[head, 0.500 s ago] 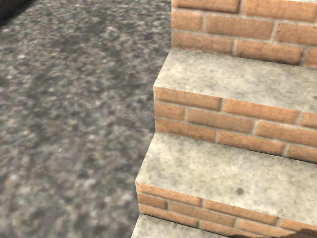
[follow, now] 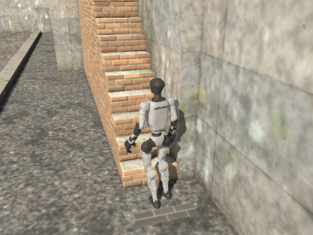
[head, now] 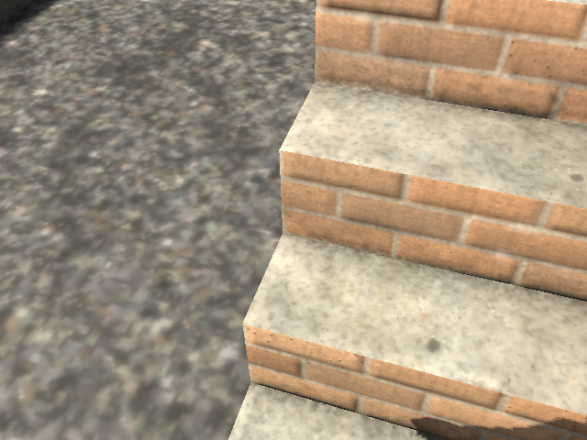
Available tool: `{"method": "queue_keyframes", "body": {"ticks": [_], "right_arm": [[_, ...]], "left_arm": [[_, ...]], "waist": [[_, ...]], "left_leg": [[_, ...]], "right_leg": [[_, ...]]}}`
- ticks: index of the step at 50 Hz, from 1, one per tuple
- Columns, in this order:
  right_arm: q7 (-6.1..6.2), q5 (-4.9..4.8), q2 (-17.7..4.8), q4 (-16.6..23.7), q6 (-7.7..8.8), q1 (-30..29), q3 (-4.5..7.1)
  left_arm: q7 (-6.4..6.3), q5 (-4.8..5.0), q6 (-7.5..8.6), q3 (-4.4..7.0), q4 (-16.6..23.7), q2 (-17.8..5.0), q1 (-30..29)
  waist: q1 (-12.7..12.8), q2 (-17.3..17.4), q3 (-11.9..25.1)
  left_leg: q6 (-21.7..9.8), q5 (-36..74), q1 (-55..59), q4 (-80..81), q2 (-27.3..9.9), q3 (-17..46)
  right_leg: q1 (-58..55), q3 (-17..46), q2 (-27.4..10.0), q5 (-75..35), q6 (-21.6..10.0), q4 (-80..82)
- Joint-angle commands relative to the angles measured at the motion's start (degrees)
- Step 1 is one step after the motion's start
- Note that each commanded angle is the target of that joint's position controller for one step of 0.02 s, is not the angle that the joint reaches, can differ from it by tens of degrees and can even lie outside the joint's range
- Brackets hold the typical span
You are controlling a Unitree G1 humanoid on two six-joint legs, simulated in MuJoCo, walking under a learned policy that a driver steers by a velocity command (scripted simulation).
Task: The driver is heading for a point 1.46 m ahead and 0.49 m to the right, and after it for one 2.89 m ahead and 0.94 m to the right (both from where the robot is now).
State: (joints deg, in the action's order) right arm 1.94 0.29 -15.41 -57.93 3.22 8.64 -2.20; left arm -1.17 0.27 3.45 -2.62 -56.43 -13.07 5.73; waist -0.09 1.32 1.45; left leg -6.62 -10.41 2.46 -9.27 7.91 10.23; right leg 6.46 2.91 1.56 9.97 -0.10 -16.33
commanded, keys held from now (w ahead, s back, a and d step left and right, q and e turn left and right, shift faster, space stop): w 0.58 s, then no key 0.42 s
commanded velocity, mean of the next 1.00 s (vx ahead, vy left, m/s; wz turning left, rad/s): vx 0.39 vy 0.00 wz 0.00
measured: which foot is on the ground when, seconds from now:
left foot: down 0.00-1.00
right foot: down 0.00-1.00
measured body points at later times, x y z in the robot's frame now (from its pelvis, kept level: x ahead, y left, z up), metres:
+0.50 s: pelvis -0.01 +0.00 +0.00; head -0.01 +0.00 +0.45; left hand +0.14 +0.24 -0.12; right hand +0.10 -0.26 -0.13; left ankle -0.07 +0.06 -0.75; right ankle -0.02 -0.12 -0.75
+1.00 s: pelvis -0.01 +0.02 +0.00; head -0.01 +0.01 +0.45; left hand +0.07 +0.27 -0.14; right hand +0.04 -0.26 -0.15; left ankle -0.07 +0.06 -0.75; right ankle -0.01 -0.12 -0.75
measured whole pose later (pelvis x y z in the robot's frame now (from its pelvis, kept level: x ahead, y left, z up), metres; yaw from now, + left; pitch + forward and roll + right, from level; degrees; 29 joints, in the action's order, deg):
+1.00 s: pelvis -0.01 +0.02 +0.00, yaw +0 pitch -1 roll +0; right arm 2.1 0.1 -16.3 -62.2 1.4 11.5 -1.6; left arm -1.5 0.1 2.8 -2.6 -61.4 -13.9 8.9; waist -0.3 0.6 -1.1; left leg -7.7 -10.0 1.8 -10.7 9.6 9.5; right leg 7.5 3.4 -0.2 10.5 1.4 -18.9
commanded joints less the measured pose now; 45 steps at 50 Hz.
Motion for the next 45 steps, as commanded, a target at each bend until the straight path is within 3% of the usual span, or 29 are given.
{"method": "queue_keyframes", "body": {"ticks": [1,29,33,45], "right_arm": [[0.21,-0.03,-6.0,2.0,0.69,-2.1,0.97],[0.18,-0.02,-6.5,0.1,0.83,-3.4,0.92],[0.17,-0.13,-7.4,-0.8,0.58,-1.1,1.3],[0.24,-0.1,-7.9,-2.1,-1.03,1.8,1.73]], "left_arm": [[0.03,0.03,0.56,1.13,3.5,-6.1,-3.8],[0.0,0.15,0.68,0.93,3.1,-6.6,-5.9],[-0.13,0.15,0.91,1.27,1.7,-7.4,-3.4],[-0.48,-0.16,0.15,1.12,-1.9,-7.2,0.7]], "waist": [[0.3,-1.3,1.5],[0.1,-1.1,1.9],[-0.2,-0.9,1.6],[-0.1,-1.1,-0.5]], "left_leg": [[2.3,19.7,-3.3,-1.6,-11.3,4.9],[2.7,23.9,-1.7,-1.2,-12.1,5.1],[3.5,29.2,-0.8,-2.1,-12.4,4.6],[3.4,25.6,-2.4,-2.8,-11.9,5.4]], "right_leg": [[-3.0,4.6,-6.3,-11.5,-0.6,-0.1],[-2.9,4.6,-6.7,-12.3,0.1,0.7],[-3.1,4.4,-7.0,-15.0,-0.2,0.3],[-1.1,4.1,-6.8,-9.6,-0.7,-2.2]]}}
Keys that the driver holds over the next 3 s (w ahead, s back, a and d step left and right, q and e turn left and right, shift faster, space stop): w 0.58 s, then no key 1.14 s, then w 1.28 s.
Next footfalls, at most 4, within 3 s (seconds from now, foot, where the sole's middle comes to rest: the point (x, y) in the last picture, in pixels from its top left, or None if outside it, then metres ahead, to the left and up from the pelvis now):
none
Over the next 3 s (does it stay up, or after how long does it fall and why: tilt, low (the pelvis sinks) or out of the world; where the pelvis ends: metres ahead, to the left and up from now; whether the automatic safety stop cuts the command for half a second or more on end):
stays up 0.00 0.01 0.00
